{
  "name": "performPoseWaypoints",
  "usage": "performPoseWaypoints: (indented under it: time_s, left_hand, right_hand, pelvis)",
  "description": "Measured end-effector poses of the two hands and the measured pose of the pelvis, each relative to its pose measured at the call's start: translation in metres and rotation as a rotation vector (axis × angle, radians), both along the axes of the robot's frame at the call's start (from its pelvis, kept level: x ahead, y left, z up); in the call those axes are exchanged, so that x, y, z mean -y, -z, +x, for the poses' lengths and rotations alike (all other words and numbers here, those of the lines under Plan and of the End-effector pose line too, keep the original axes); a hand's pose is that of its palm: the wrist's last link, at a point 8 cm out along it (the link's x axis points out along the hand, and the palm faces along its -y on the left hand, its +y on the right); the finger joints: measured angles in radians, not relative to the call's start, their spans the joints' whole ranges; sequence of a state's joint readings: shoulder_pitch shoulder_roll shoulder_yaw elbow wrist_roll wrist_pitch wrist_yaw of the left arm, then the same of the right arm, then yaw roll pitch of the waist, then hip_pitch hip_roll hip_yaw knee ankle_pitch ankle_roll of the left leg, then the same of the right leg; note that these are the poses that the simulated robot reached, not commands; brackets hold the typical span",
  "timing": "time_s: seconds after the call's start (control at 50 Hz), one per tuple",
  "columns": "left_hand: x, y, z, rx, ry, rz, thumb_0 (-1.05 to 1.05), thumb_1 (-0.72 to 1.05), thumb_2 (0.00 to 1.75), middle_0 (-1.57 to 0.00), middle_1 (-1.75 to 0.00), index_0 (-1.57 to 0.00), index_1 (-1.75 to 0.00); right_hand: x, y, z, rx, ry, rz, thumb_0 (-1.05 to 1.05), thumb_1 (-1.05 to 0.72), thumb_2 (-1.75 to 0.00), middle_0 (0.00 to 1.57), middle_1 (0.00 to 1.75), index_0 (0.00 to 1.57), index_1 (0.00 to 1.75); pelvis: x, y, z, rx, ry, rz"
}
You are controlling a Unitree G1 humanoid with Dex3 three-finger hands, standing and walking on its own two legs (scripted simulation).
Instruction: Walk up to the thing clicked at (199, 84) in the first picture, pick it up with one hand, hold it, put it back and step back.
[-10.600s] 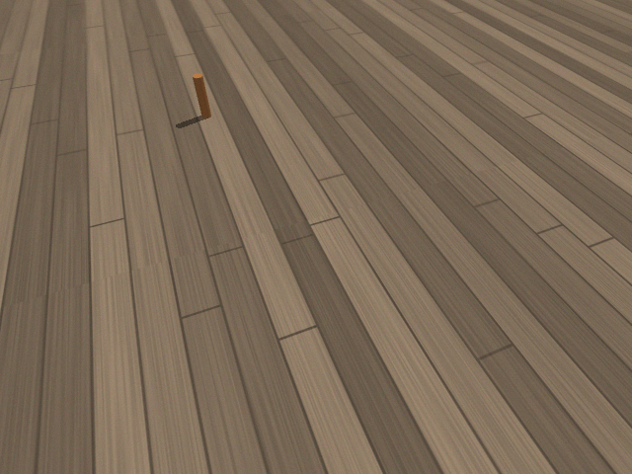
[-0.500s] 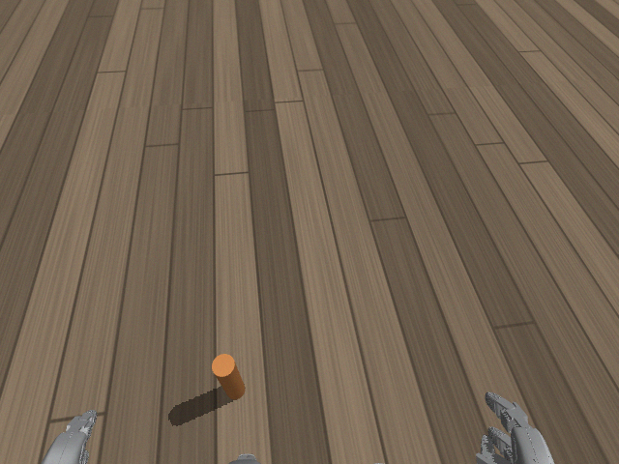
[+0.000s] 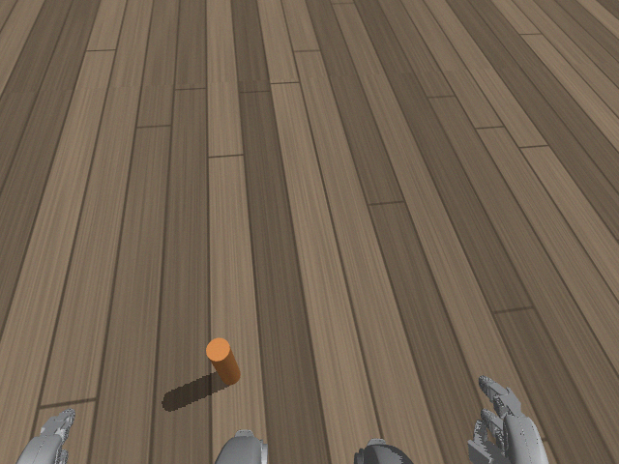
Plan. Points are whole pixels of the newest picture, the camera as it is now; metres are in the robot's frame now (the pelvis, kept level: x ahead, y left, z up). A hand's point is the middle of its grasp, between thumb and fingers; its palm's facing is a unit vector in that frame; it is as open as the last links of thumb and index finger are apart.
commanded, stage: go down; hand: left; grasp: from the side
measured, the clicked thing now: (225, 363) +0.40 +0.20 -0.57
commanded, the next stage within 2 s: approach in 1.80 s
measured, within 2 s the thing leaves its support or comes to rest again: neither
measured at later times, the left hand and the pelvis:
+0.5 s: hand (98, 393) +0.26 +0.33 -0.20, palm faces +0.10 -0.98 -0.18, open 17.6 cm; pelvis -0.05 +0.00 -0.13, yaw -2 degrees
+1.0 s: hand (97, 366) +0.31 +0.37 -0.24, palm faces +0.10 -0.99 -0.11, open 17.6 cm; pelvis -0.07 +0.00 -0.22, yaw -5 degrees
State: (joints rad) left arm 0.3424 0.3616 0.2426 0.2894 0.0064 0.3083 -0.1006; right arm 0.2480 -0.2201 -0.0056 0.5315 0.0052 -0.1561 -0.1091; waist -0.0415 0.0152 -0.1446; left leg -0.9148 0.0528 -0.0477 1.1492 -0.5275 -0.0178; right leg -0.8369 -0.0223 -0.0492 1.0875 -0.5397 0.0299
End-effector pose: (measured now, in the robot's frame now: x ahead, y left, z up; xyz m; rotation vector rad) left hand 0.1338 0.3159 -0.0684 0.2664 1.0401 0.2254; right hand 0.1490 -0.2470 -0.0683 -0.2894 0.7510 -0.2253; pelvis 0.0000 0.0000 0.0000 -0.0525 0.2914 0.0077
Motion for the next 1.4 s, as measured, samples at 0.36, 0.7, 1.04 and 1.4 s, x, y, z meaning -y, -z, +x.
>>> performPoseWaypoints:
  time_s: [0.36, 0.7, 1.04, 1.4]
  left_hand:
    - [-0.054, 0.078, 0.086, 0.401, 0.086, -0.084, -0.01, -0.58, 0.04, -0.07, -0.05, -0.06, -0.06]
    - [-0.090, 0.127, 0.123, 0.622, 0.083, -0.104, -0.02, -0.56, 0.03, -0.06, -0.03, -0.05, -0.04]
    - [-0.105, 0.162, 0.152, 0.716, 0.120, -0.147, -0.02, -0.55, 0.03, -0.06, -0.02, -0.05, -0.03]
    - [-0.110, 0.179, 0.167, 0.787, 0.142, -0.162, -0.02, -0.58, 0.04, -0.05, -0.03, -0.05, -0.04]
  right_hand:
    - [0.027, 0.099, -0.028, -0.082, -0.068, -0.096, 0.01, -0.90, -0.90, 0.21, 0.30, 0.20, 0.30]
    - [0.026, 0.202, -0.080, -0.290, -0.094, -0.070, 0.01, -0.89, -0.90, 0.21, 0.30, 0.20, 0.30]
    - [0.033, 0.244, -0.088, -0.340, -0.111, -0.119, 0.00, -0.91, -0.90, 0.21, 0.30, 0.20, 0.30]
    - [0.029, 0.274, -0.102, -0.351, -0.127, -0.127, 0.00, -0.92, -0.91, 0.21, 0.30, 0.20, 0.30]
  pelvis:
    - [0.003, 0.097, -0.038, -0.184, 0.019, -0.005]
    - [0.007, 0.174, -0.065, -0.273, 0.042, -0.016]
    - [0.002, 0.221, -0.070, -0.303, 0.059, -0.040]
    - [-0.001, 0.255, -0.082, -0.283, 0.065, -0.052]
